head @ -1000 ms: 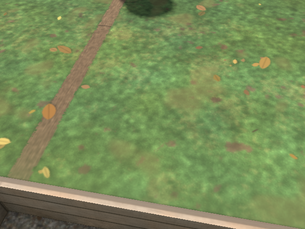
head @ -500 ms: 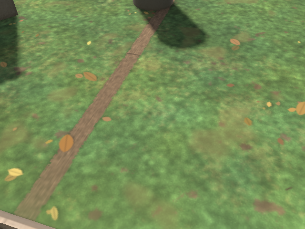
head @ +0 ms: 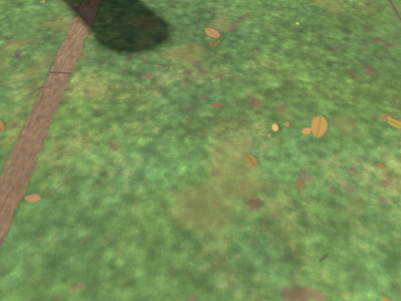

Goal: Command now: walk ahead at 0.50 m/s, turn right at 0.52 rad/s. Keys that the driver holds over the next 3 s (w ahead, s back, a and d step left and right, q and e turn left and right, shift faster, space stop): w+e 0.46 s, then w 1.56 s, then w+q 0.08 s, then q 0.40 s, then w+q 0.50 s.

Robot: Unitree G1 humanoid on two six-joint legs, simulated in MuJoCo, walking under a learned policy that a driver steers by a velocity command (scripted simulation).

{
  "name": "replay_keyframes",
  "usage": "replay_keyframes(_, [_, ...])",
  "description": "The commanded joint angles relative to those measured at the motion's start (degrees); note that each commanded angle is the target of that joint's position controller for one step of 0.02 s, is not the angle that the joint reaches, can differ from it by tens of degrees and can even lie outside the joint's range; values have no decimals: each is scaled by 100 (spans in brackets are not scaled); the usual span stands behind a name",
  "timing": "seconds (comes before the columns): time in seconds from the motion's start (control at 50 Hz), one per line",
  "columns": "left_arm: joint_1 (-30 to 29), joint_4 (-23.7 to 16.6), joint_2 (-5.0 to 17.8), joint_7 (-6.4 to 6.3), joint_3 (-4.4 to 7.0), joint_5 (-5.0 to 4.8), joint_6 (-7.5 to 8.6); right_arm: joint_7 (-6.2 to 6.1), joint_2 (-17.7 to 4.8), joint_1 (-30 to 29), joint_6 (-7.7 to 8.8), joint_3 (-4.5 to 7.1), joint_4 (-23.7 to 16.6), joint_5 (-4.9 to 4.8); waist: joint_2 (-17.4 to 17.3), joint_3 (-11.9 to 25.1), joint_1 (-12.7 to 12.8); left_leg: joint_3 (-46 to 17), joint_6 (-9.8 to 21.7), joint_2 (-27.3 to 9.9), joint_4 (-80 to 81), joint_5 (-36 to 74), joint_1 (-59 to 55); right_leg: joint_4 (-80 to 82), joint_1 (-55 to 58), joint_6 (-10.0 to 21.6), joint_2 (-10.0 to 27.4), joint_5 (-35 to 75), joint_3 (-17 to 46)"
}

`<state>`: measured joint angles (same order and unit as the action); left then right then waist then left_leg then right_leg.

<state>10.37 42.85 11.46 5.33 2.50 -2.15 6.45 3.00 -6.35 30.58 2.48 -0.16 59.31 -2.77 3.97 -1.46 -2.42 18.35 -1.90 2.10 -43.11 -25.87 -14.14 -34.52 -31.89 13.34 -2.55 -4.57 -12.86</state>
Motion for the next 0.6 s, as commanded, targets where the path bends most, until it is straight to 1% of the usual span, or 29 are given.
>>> replay_keyframes(0.02, [1047, -276, 1184, 37, 269, -897, 279, -241, -1502, -534, 199, 388, -1543, -491, -662, 2081, 608, -1042, 182, 158, -4364, -1820, 6244, 1708, 6053, 861, 2530, 170, 4726])
replay_keyframes(0.04, [1390, 3, 1319, -345, 345, 905, 153, -126, -815, -937, 560, 172, -1631, 304, -755, 1978, 658, -2932, 228, 5, -4630, 383, 6022, 1392, 5127, 1281, 1927, -535, 5439])
replay_keyframes(0.06, [989, -105, 1022, -524, 304, 985, 52, 14, -900, -1125, 737, 178, -1784, 291, -652, 1535, 540, -2874, 360, -247, -4353, 921, 6007, 1811, 4272, 1106, 1706, -1002, 4909])
replay_keyframes(0.08, [768, -5, 534, -530, 93, 749, 107, 136, -1144, -1057, 786, 248, -1802, 236, -1205, 1241, 105, -3036, 610, -497, -4494, 1538, 5653, 1936, 3325, 738, 1484, -1067, 4612])
replay_keyframes(0.1, [695, 86, 582, -611, 89, 539, 52, 162, -988, -1121, 746, 219, -1878, 259, -1262, 718, -140, -2784, 536, -558, -4397, 1624, 5655, 2076, 2419, 628, 1257, -601, 3980])
replay_keyframes(0.12, [706, 112, 435, -639, -18, 471, -35, 140, -854, -1089, 600, 180, -1850, 209, -862, 537, -224, -2567, 446, -497, -5162, 1130, 5685, 2219, 1865, 793, 1180, -543, 3606])
replay_keyframes(0.14, [725, 179, 74, -634, -201, 481, -95, 107, -799, -812, 418, 123, -1787, 155, -537, 511, -354, -2424, 386, -512, -6349, 737, 6067, 2205, 1371, 787, 1128, -702, 3484])
replay_keyframes(0.16, [307, 115, 281, -561, -174, 383, -125, -5, -785, -742, 287, 47, -1931, 259, -636, 325, -599, -2428, 375, -624, -6309, 1139, 5998, 2118, 544, 571, 904, -770, 2968])
replay_keyframes(0.18, [-213, -3, 680, -524, -43, 198, -102, -42, -851, -924, 282, -31, -2122, 483, -598, 9, -673, -2252, 281, -801, -4948, 1219, 5804, 2256, -221, 607, 685, -963, 2639])
replay_keyframes(0.2, [-95, 66, 670, -518, -49, 203, -85, -101, -879, -1532, 315, -69, -2295, 589, -683, -186, -485, -2057, 250, -836, -4194, 1525, 5666, 2238, -604, 505, 455, -805, 2433])
replay_keyframes(0.22, [110, 54, 602, -476, -80, 302, 41, -116, -1091, -2024, 402, -26, -2368, 665, -811, 69, -212, -1885, 314, -838, -3924, 2310, 5466, 2286, -552, 439, 352, -99, 2550])
replay_keyframes(0.24, [299, 119, 751, -469, -36, 303, 99, -166, -1070, -2270, 449, -46, -2446, 673, -679, 242, -57, -1799, 295, -831, -3503, 2727, 5627, 2196, -81, 405, 340, 196, 2591])
replay_keyframes(0.26, [457, 150, 876, -476, 3, 256, 116, -207, -1119, -2481, 482, -44, -2481, 637, -591, 350, 182, -1816, 292, -879, -2932, 3038, 6005, 2108, 676, 342, 354, 427, 2627])
replay_keyframes(0.28, [793, 159, 898, -511, 24, 217, 102, -232, -1122, -2814, 509, -59, -2561, 564, -652, 437, 479, -1831, 312, -898, -2369, 3169, 6416, 2041, 1510, 219, 403, 609, 2728])
replay_keyframes(0.3, [987, 185, 965, -547, 51, 190, 63, -234, -1066, -3248, 550, -98, -2641, 477, -729, 406, 713, -1838, 326, -913, -1568, 3222, 6790, 2057, 2175, 147, 567, 612, 2963])
replay_keyframes(0.32, [1183, 254, 968, -578, 67, 172, 11, -197, -1065, -3531, 528, -110, -2738, 451, -628, 434, 876, -1846, 335, -858, -896, 3291, 6864, 2041, 2707, 1, 630, 855, 3025])
replay_keyframes(0.34, [1430, 288, 910, -566, 59, 182, -25, -99, -1051, -3867, 535, -101, -2867, 426, -473, 436, 1048, -1798, 380, -728, -297, 3249, 6917, 2036, 3253, -71, 773, 1163, 3121])
replay_keyframes(0.36, [1537, 321, 852, -574, 52, 195, -120, -23, -1079, -3971, 569, -95, -2908, 361, -240, 484, 1096, -1813, 375, -665, 153, 3201, 6904, 1935, 3742, -109, 823, 1315, 3136])
replay_keyframes(0.38, [1592, 297, 853, -561, 65, 191, -165, 31, -1143, -3963, 616, -75, -2912, 286, -235, 424, 1096, -1804, 411, -552, 533, 3174, 6858, 1902, 4028, -143, 853, 1435, 3135])
replay_keyframes(0.4, [1504, 282, 980, -565, 103, 124, -186, 58, -1236, -3833, 628, -27, -2913, 254, 16, 404, 957, -1873, 421, -505, 861, 3112, 6519, 1869, 4076, -140, 945, 1467, 3245])
replay_keyframes(0.44, [1265, 251, 1108, -550, 150, 90, -180, 45, -1435, -3514, 668, 70, -2858, 311, 56, 197, 666, -1926, 509, -323, 1588, 3278, 5435, 1902, 3691, -284, 897, 1652, 3150])
replay_keyframes(0.46, [1101, 245, 1186, -513, 166, 79, -189, 6, -1525, -3388, 664, 138, -2824, 324, 143, 160, 540, -1884, 553, -122, 1778, 3143, 4787, 1800, 3496, -328, 831, 2062, 3118])
replay_keyframes(0.48, [1002, 233, 1236, -490, 184, 111, -198, -44, -1690, -3164, 637, 244, -2794, 292, 273, 162, 411, -1903, 572, -18, 1874, 3020, 4326, 1536, 3492, -332, 836, 2607, 3125])
replay_keyframes(0.5, [968, 211, 1170, -466, 163, 172, -214, -86, -1829, -2758, 616, 333, -2655, 258, 410, 355, 271, -1936, 630, 35, 1940, 2881, 3915, 1085, 3703, -362, 779, 3124, 3126])
replay_keyframes(0.52, [802, 188, 1204, -431, 163, 249, -241, -122, -1865, -2273, 615, 384, -2518, 220, 357, 566, -2, -1892, 729, -12, 2136, 3019, 3445, 396, 3809, -419, 711, 3470, 3001])
replay_keyframes(0.54, [479, 27, 1070, -403, 97, 322, -275, -164, -1881, -1583, 618, 402, -2313, 281, 284, 1090, -362, -2092, 889, -386, 1902, 3175, 2317, -633, 3347, -532, 573, 3171, 2856])
replay_keyframes(0.56, [519, -127, 727, -380, -41, 423, -277, -208, -2010, -907, 611, 378, -2213, 387, -309, 1816, -452, -3054, 1138, -1239, 1530, 2794, 1022, -2081, 2415, -572, 190, 1436, 2660])
replay_keyframes(0.58, [1719, -79, 49, -350, -202, 216, -216, -201, -2219, -891, 606, 433, -2129, 539, -2305, 2127, 305, -5919, 2341, -2526, 1965, 2476, -706, -3994, 105, -1048, -717, -2873, 2343])
replay_keyframes(0.6, [1745, 105, 599, -370, -183, 17, -171, -170, -1757, -850, 604, 400, -2027, 387, -1700, 1876, 99, -6674, 2223, -2533, 2539, 438, -323, -4807, -645, -979, -268, -2560, 2592])
